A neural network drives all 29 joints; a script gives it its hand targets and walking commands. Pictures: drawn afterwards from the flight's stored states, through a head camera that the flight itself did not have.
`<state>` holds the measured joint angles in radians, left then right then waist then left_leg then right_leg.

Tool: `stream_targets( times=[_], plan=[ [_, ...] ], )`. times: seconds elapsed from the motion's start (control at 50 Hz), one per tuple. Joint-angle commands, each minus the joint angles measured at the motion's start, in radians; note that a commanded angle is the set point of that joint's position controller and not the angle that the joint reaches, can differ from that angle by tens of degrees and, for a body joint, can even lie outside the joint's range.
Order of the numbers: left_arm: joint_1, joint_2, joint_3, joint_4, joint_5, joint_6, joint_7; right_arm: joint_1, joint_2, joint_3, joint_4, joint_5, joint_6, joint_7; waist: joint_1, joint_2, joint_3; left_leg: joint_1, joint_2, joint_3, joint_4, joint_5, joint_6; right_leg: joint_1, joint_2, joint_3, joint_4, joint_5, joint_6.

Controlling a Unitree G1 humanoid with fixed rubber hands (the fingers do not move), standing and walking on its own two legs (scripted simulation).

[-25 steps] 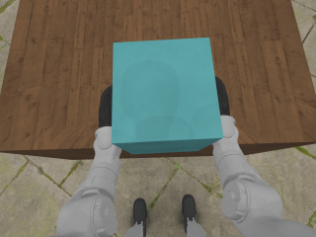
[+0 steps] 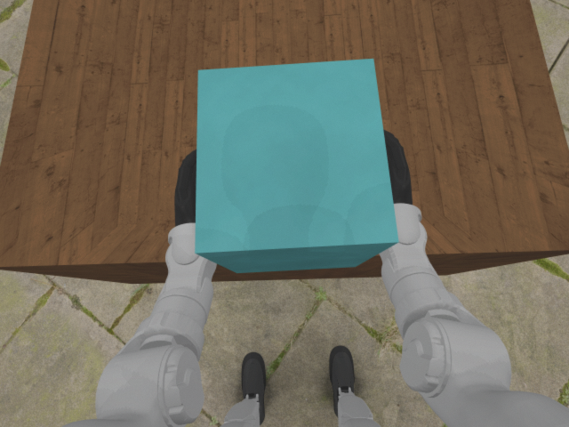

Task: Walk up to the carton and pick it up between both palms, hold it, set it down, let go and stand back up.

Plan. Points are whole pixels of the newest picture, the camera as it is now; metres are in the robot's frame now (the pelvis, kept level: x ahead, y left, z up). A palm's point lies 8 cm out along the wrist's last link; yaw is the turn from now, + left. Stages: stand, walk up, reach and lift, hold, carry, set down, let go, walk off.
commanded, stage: reach and lift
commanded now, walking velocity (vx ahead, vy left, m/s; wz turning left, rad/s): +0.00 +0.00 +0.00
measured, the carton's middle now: (291, 187) +0.42 -0.02 -0.06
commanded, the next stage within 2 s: none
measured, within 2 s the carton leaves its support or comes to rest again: leaves its support in 1.16 s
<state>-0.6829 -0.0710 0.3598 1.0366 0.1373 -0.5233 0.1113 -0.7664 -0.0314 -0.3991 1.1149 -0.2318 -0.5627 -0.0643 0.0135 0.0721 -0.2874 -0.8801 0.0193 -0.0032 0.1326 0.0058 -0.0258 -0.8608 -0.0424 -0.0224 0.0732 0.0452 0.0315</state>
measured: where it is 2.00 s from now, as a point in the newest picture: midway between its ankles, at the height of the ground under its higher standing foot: (298, 398)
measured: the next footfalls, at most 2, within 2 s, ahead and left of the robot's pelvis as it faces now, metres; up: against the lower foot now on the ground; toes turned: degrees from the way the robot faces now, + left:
none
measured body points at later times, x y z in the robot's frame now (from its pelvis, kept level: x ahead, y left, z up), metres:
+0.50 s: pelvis -0.01 +0.00 -0.01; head +0.20 -0.02 +0.39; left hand +0.42 +0.13 -0.08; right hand +0.43 -0.17 -0.08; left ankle -0.02 +0.13 -0.73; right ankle -0.02 -0.14 -0.73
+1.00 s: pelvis -0.02 +0.00 -0.02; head +0.18 -0.02 +0.39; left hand +0.42 +0.13 -0.08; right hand +0.43 -0.17 -0.07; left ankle -0.02 +0.13 -0.73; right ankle -0.02 -0.14 -0.73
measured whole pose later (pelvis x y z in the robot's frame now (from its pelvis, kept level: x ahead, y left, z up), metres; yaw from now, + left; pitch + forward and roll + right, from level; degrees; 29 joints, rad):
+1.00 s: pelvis -0.02 +0.00 -0.02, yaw +0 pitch +43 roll +0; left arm -0.78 -0.01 0.17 1.17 -0.05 -0.49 0.18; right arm -0.84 -0.08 -0.33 1.19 -0.13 -0.46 -0.08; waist 0.02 0.05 -0.34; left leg -1.06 0.02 -0.01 0.42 -0.11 -0.03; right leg -1.06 -0.04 -0.02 0.40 -0.10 0.03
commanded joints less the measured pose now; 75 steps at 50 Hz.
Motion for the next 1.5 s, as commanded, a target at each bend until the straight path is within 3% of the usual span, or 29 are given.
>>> stream_targets(
  times=[0.0,0.56,0.94,1.28,1.48],
  plan=[
    [-0.244,-0.424,-0.250,0.052,0.101,0.008,-0.104,-0.246,0.381,0.227,0.019,-0.118,-0.008,0.122,-0.072,-0.088,-0.652,0.434,-0.064,0.046,0.165,0.559,-0.059,0.379,0.071,-0.015,0.144,0.342,-0.021],
    [-0.368,-0.452,-0.344,0.066,0.040,0.024,-0.078,-0.329,0.413,0.250,0.049,-0.099,0.026,0.143,-0.057,-0.077,-0.731,0.457,-0.065,0.036,0.278,0.524,-0.060,0.211,0.082,-0.028,0.229,0.233,-0.036],
    [-0.526,-0.493,-0.482,0.057,-0.077,0.062,-0.071,-0.422,0.495,0.357,0.060,-0.009,0.096,0.147,-0.057,-0.082,-0.827,0.423,-0.081,0.022,0.430,0.448,-0.048,0.171,0.096,-0.035,0.410,0.219,-0.018],
    [-0.739,-0.709,-0.685,-0.077,-0.207,0.159,-0.060,-0.555,0.695,0.549,-0.026,0.181,0.244,0.129,-0.084,-0.076,-0.866,0.456,-0.100,-0.022,0.622,0.368,-0.036,0.265,0.122,-0.024,0.610,0.247,0.006],
    [-0.886,-0.732,-0.583,-0.134,-0.185,0.316,-0.040,-0.677,0.776,0.500,-0.080,0.245,0.436,0.120,-0.073,-0.101,-0.675,0.477,-0.108,-0.033,0.567,0.178,-0.012,0.359,0.130,-0.008,0.556,0.078,0.008]
  ],
)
